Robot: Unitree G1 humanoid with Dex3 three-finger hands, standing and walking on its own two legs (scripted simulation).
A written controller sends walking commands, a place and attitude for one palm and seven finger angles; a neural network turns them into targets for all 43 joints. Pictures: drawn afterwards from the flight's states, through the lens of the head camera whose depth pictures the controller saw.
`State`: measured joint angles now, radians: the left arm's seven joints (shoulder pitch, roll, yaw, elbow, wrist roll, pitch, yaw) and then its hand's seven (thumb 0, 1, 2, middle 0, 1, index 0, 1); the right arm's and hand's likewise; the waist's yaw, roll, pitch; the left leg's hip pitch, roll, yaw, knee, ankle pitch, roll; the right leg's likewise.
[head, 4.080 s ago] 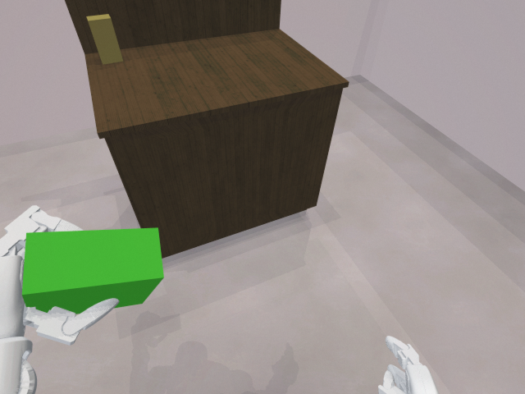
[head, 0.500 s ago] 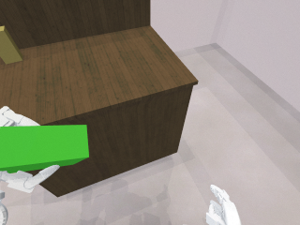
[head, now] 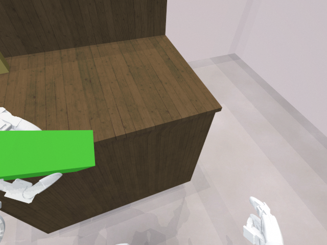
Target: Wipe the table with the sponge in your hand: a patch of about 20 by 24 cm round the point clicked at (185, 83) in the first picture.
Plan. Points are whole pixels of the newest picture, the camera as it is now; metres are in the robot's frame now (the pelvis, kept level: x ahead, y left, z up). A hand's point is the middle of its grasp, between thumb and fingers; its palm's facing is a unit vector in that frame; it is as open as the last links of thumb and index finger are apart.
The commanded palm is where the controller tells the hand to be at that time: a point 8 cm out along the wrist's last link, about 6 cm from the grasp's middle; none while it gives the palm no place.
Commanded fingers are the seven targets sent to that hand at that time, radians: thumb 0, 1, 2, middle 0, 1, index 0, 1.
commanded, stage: take the last steps up to it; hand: left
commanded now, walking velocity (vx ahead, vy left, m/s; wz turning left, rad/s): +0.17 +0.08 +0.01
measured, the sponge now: (59, 154) +0.24 +0.20 +0.16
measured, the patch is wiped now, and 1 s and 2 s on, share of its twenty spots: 0.00 0.00 0.00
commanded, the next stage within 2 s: come to a stop and stand still in 0.30 s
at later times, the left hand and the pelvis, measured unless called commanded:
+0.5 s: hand (52, 132) +0.27 +0.22 +0.18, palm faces +0.37 -0.81 -0.46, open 10.3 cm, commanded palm +0.21 +0.27 +0.19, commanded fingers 0.00 0.10 1.30 -1.20 -1.60 -1.20 -1.60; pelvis +0.06 -0.01 +0.01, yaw +1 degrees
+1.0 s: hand (55, 140) +0.26 +0.21 +0.18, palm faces +0.37 -0.84 -0.39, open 10.3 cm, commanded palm +0.20 +0.25 +0.19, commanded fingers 0.00 0.10 1.30 -1.20 -1.60 -1.20 -1.60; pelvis +0.03 -0.03 +0.01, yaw -1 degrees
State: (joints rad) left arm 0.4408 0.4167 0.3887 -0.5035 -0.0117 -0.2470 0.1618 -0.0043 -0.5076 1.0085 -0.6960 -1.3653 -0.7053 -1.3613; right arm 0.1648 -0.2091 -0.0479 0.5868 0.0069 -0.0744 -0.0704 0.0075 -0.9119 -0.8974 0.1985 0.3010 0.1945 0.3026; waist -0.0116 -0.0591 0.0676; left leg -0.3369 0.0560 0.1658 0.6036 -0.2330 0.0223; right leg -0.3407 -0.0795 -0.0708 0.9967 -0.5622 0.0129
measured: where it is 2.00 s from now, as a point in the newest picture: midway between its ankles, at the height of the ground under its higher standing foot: outside the picture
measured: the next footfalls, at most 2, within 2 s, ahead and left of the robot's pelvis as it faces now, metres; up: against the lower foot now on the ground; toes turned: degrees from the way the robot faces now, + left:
right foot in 0.18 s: +0.10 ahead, -0.10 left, +0.00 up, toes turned -5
left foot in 0.52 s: +0.13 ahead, +0.10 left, +0.00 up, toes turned -2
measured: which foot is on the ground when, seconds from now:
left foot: down 0.00-0.20, up 0.22-0.50, down 0.52-1.00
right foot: up 0.00-0.16, down 0.18-1.00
